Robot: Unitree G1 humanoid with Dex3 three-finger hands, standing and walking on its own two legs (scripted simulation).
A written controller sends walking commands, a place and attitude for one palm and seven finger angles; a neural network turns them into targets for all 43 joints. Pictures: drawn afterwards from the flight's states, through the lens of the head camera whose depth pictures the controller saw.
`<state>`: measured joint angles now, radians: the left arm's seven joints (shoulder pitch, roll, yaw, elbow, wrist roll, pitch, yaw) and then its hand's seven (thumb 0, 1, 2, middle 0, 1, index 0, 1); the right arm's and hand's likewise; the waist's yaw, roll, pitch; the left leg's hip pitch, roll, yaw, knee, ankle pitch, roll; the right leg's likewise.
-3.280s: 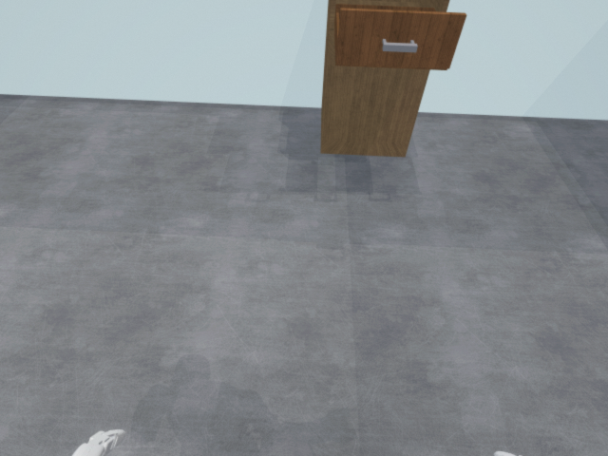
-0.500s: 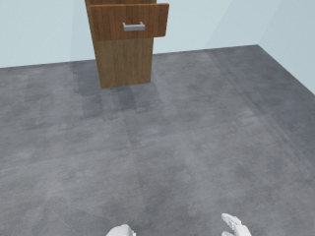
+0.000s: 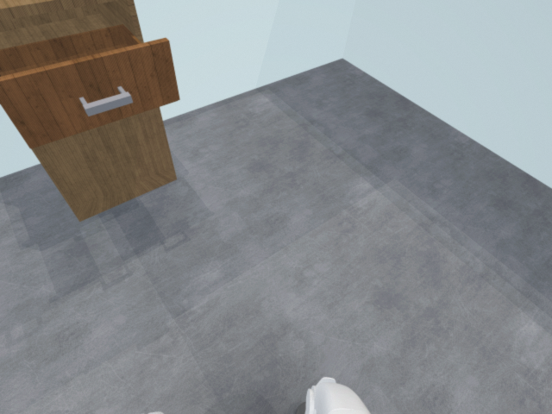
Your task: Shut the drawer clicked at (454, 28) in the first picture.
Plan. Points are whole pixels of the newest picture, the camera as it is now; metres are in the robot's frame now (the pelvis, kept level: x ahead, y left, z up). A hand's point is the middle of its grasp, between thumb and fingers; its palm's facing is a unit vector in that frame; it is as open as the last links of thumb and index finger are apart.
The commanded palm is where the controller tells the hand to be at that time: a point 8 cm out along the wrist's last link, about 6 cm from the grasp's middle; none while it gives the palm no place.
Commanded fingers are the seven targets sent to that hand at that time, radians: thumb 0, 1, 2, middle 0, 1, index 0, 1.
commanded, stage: walk to a spot facing it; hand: left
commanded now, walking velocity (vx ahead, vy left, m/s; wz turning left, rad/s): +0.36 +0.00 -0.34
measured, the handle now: (105, 99) +0.83 +0.43 -0.05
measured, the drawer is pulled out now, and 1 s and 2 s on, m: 0.30 0.30 0.30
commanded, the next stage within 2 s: turn to face it in 0.94 s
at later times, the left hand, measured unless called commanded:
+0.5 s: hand (172, 365) +0.23 +0.17 -0.17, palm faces -0.03 -0.98 -0.20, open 7.3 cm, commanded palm none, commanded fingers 0.00 0.90 0.90 -0.20 -0.30 -0.20 -0.30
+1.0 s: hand (210, 214) +0.56 +0.14 -0.16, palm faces -0.29 -0.94 -0.20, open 7.4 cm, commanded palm none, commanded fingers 0.00 0.90 0.90 -0.20 -0.30 -0.20 -0.30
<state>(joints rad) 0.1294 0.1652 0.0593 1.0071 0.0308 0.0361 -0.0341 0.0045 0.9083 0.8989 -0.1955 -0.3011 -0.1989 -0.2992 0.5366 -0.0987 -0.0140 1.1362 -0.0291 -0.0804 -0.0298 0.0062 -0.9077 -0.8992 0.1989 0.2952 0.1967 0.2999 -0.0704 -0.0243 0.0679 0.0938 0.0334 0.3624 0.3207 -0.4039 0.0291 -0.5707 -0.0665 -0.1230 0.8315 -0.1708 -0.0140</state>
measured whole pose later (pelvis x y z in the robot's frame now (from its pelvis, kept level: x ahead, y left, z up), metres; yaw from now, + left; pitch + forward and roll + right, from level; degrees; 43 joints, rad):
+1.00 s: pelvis +0.42 -0.02 +0.00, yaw -21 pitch -2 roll +1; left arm 0.19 0.19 0.10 0.97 0.02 0.04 -0.03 0.00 0.91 0.90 -0.20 -0.30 -0.20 -0.30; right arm 0.34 -0.16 -0.05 1.04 -0.03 -0.04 -0.02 0.00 -0.92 -0.90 0.20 0.30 0.20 0.30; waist 0.00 -0.01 0.08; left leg -0.03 0.11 0.38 0.42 -0.33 -0.02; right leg -0.59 -0.11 -0.10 0.89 -0.18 0.04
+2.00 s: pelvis +0.46 -0.06 +0.01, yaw +4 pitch +1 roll -1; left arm 0.16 0.25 0.08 0.94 0.00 0.06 0.02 0.01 0.91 0.90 -0.20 -0.30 -0.20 -0.30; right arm 0.21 -0.21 -0.06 0.93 -0.02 0.03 0.00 0.01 -0.90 -0.90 0.20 0.30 0.20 0.30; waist -0.01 0.01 0.06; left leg -0.28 -0.02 -0.03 0.48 -0.21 0.03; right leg -0.42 -0.06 -0.01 0.92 -0.44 0.11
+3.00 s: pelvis +0.42 -0.08 +0.01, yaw +33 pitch -1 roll +0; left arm 0.15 0.22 0.04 0.94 0.01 0.05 0.02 0.00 0.91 0.90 -0.20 -0.30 -0.20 -0.30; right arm 0.21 -0.18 -0.03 0.96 -0.02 0.03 -0.01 0.01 -0.90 -0.90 0.20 0.30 0.20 0.30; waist -0.01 0.00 0.07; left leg -0.19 -0.04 0.00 0.45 -0.23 0.04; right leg -0.35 -0.06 -0.03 0.84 -0.44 0.08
